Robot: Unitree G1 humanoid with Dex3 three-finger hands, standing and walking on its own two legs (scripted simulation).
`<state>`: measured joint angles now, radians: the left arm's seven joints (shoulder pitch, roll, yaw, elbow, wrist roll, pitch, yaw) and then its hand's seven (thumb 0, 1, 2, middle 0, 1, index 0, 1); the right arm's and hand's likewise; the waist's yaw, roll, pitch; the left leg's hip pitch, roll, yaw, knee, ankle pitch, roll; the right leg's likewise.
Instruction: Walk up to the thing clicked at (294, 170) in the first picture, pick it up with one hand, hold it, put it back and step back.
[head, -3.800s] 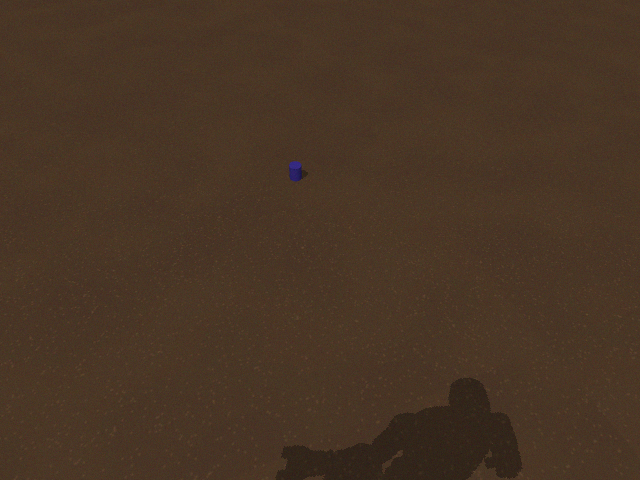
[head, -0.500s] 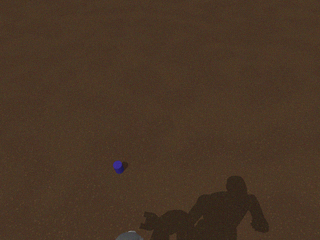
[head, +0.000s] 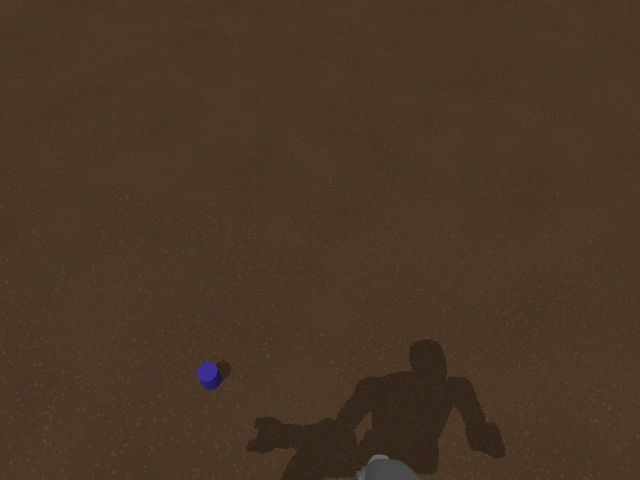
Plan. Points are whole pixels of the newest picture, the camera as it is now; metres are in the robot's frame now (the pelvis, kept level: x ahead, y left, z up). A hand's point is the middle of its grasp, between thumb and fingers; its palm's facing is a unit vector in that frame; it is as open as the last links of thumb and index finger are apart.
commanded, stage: walk up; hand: left
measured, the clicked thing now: (209, 376) +0.51 +0.29 -0.72
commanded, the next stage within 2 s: stand in 1.68 s
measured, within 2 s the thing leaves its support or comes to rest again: neither
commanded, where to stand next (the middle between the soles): +0.10 -0.01 m, yaw +0 degrees
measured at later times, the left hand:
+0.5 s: hand out of the picture +0.12 +0.27 -0.16, palm faces -0.01 -0.94 -0.34, open 7.4 cm
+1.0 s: hand (131, 477) +0.17 +0.24 -0.13, palm faces +0.00 -0.94 -0.33, open 7.4 cm
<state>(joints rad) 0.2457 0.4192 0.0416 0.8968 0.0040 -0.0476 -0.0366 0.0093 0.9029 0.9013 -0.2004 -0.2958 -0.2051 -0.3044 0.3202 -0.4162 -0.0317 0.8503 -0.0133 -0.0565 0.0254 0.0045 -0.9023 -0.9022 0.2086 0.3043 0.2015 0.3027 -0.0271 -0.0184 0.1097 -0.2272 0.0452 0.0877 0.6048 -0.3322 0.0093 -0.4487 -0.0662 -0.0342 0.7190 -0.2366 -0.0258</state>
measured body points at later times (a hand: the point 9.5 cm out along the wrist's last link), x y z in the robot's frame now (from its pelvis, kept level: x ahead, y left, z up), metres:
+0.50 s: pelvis +0.06 +0.00 +0.00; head +0.06 +0.01 +0.45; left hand +0.12 +0.32 -0.13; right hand +0.13 -0.31 -0.12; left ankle +0.07 +0.12 -0.73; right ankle +0.10 -0.13 -0.73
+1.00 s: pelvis +0.08 -0.01 +0.02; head +0.08 -0.01 +0.47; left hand +0.17 +0.29 -0.11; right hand +0.18 -0.31 -0.11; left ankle +0.07 +0.12 -0.73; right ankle +0.10 -0.13 -0.73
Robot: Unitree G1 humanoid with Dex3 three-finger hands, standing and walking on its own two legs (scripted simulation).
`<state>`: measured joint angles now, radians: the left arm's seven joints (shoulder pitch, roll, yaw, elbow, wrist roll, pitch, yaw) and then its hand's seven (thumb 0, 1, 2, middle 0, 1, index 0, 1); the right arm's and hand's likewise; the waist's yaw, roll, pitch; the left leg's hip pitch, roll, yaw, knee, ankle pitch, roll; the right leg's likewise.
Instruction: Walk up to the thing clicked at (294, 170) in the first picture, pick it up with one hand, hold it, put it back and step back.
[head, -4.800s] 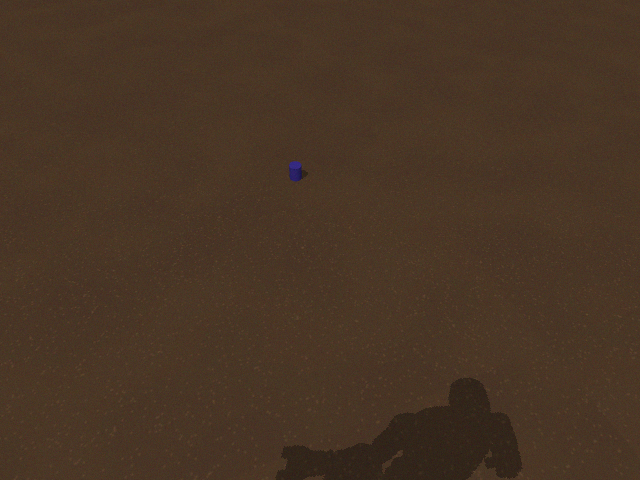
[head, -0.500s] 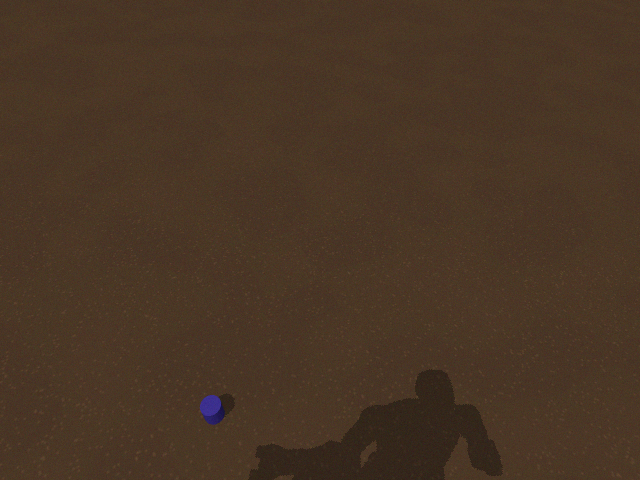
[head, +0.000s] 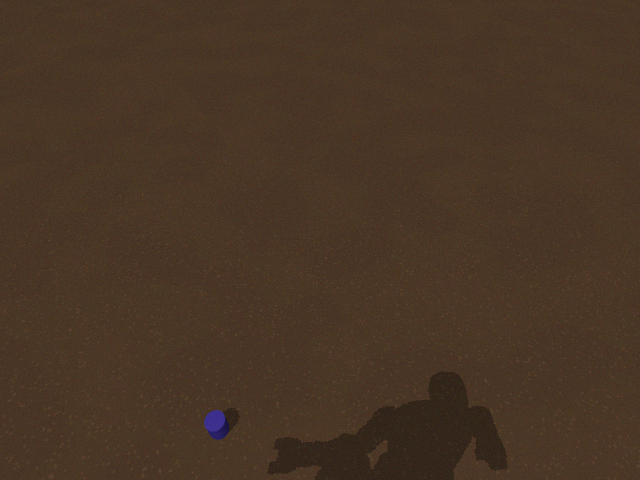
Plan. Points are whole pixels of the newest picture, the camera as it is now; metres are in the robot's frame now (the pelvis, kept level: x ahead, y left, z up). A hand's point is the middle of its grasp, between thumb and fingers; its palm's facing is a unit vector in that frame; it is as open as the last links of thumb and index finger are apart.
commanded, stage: walk up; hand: left
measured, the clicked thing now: (217, 425) +0.43 +0.30 -0.74
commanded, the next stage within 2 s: stand in 0.68 s
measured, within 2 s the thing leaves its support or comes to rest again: neither
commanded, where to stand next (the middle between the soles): +0.02 +0.00 m, yaw +0 degrees
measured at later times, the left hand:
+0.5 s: hand out of the picture +0.10 +0.25 -0.15, palm faces -0.03 -0.94 -0.33, open 7.4 cm
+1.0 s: hand out of the picture +0.09 +0.25 -0.15, palm faces -0.02 -0.94 -0.34, open 7.4 cm
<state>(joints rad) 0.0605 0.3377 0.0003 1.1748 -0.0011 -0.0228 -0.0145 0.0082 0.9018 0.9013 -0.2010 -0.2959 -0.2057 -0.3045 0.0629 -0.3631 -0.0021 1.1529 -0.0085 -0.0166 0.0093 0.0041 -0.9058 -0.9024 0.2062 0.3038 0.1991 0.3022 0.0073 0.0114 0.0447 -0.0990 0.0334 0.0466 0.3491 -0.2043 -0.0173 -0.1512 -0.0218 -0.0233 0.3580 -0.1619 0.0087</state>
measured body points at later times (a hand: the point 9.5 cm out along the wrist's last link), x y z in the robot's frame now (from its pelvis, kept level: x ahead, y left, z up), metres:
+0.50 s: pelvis +0.01 +0.00 +0.00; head +0.02 +0.00 +0.45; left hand +0.10 +0.30 -0.13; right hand +0.07 -0.30 -0.14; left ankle -0.01 +0.13 -0.75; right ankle +0.02 -0.12 -0.75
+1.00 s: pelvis +0.01 +0.00 +0.00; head +0.02 +0.00 +0.45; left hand +0.09 +0.30 -0.13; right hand +0.10 -0.30 -0.13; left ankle -0.01 +0.13 -0.75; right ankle +0.02 -0.12 -0.75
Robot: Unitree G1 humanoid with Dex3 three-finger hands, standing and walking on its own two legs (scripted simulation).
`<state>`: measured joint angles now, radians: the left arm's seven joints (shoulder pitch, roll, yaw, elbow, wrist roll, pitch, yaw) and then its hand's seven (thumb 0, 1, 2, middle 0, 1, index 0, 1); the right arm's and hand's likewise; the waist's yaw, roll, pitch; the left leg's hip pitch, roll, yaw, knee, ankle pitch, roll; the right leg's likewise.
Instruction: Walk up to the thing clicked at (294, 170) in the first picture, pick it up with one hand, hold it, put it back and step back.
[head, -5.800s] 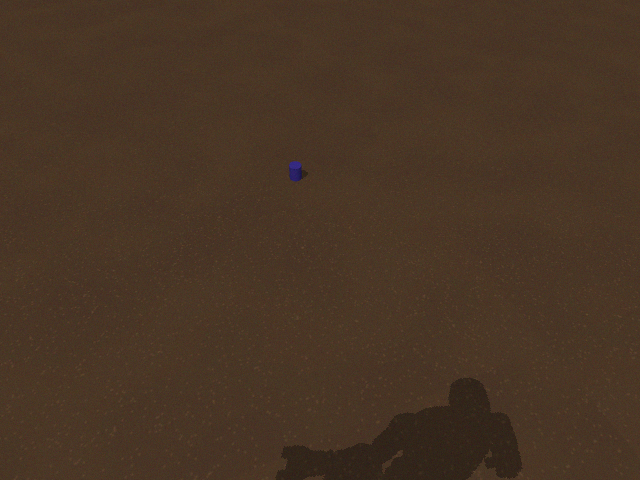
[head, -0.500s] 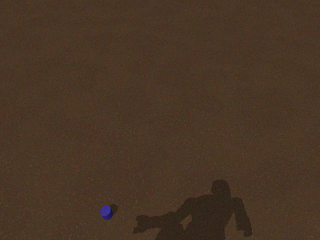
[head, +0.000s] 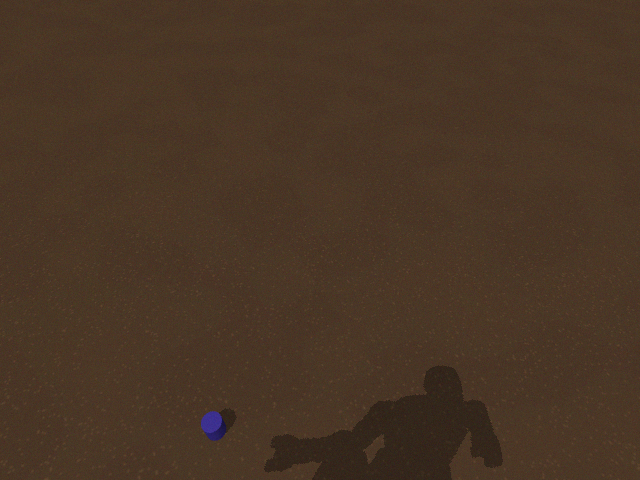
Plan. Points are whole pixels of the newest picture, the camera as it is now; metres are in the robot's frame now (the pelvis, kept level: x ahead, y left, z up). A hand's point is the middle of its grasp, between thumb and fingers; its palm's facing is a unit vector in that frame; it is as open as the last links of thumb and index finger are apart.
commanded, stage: stand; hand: left
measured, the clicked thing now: (213, 426) +0.42 +0.30 -0.75
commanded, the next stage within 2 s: none
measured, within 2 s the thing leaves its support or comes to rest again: neither
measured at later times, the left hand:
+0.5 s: hand out of the picture +0.06 +0.25 -0.16, palm faces -0.01 -0.94 -0.34, open 7.4 cm
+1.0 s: hand out of the picture +0.07 +0.25 -0.16, palm faces -0.01 -0.94 -0.34, open 7.4 cm
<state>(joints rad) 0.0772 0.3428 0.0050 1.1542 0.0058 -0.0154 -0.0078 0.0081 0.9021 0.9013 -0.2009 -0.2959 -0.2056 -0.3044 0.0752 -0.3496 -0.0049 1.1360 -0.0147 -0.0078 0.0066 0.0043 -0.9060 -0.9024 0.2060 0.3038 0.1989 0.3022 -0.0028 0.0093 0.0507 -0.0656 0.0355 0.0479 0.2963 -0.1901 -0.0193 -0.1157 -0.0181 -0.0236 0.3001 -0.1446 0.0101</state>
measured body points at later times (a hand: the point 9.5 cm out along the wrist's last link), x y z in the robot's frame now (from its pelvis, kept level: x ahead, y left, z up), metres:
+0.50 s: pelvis -0.01 +0.00 +0.00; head +0.00 -0.01 +0.45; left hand +0.06 +0.30 -0.13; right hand +0.06 -0.30 -0.14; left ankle -0.02 +0.13 -0.75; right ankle +0.01 -0.12 -0.75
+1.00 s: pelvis +0.00 +0.00 +0.00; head +0.01 -0.01 +0.45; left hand +0.07 +0.30 -0.13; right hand +0.08 -0.30 -0.14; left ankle -0.02 +0.13 -0.75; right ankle +0.01 -0.12 -0.75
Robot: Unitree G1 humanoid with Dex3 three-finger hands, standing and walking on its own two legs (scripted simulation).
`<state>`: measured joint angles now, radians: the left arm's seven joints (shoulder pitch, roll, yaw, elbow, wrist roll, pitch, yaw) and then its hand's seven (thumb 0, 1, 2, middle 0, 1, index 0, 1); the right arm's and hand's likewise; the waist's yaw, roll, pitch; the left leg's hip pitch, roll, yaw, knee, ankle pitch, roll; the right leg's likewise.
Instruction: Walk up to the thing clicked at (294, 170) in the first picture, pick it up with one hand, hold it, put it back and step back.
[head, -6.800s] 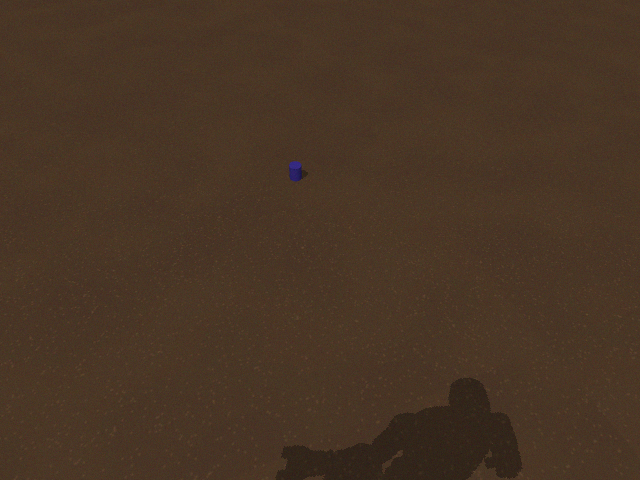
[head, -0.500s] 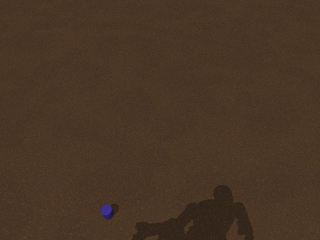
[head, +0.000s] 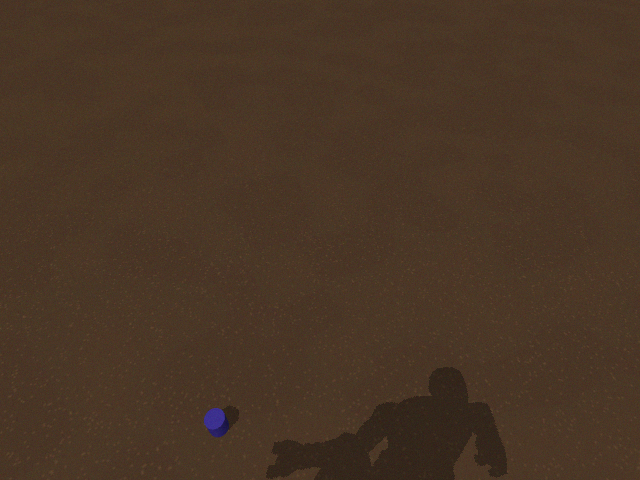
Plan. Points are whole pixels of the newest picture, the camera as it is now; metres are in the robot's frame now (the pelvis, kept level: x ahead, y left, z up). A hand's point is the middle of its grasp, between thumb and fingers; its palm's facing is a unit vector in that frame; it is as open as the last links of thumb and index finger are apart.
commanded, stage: stand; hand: left
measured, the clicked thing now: (216, 422) +0.43 +0.30 -0.75
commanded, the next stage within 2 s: rise first in 1.98 s
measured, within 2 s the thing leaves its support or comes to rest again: neither
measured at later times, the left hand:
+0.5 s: hand out of the picture +0.08 +0.26 -0.15, palm faces -0.02 -0.94 -0.34, open 7.4 cm
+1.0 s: hand out of the picture +0.07 +0.26 -0.16, palm faces -0.02 -0.94 -0.34, open 7.4 cm
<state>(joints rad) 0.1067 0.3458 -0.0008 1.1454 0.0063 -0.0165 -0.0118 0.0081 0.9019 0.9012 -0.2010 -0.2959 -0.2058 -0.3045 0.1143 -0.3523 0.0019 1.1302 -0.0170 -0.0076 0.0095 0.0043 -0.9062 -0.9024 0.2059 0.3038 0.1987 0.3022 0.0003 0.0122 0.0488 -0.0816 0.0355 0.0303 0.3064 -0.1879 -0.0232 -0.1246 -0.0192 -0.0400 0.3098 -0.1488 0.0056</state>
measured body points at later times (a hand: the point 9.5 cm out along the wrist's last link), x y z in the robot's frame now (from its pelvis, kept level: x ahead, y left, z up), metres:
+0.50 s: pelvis +0.01 +0.00 +0.00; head +0.01 +0.00 +0.45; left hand +0.08 +0.30 -0.13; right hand +0.08 -0.30 -0.13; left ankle -0.01 +0.13 -0.75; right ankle +0.01 -0.12 -0.75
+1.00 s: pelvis +0.01 +0.00 +0.00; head +0.01 +0.00 +0.45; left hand +0.07 +0.30 -0.13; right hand +0.08 -0.30 -0.14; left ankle -0.01 +0.13 -0.75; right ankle +0.01 -0.12 -0.75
